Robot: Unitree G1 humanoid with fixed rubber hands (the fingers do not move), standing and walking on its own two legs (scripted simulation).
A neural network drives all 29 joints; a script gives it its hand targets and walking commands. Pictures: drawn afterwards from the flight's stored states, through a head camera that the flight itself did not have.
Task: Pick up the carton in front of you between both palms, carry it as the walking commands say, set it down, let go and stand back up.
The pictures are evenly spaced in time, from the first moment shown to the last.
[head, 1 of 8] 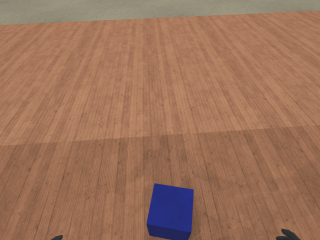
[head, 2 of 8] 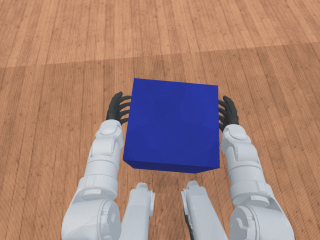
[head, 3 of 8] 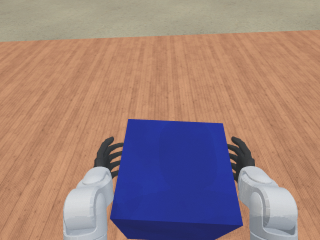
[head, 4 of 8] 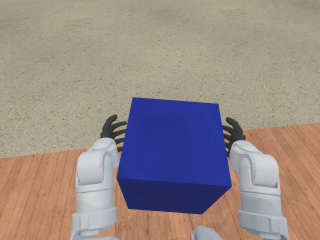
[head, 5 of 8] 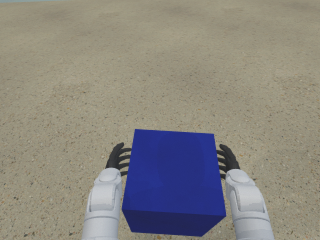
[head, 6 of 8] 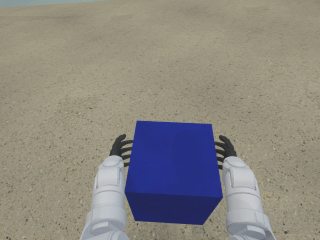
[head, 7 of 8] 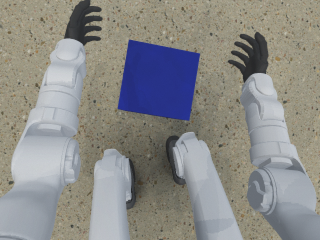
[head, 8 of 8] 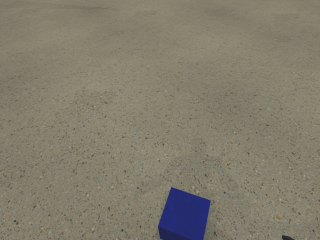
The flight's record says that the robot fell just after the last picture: no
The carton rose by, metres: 0.69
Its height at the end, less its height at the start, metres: -0.22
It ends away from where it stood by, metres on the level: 4.81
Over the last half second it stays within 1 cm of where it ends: yes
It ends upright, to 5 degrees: yes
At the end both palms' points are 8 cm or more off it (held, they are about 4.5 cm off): yes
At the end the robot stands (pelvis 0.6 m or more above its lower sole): yes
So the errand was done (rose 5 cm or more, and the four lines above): yes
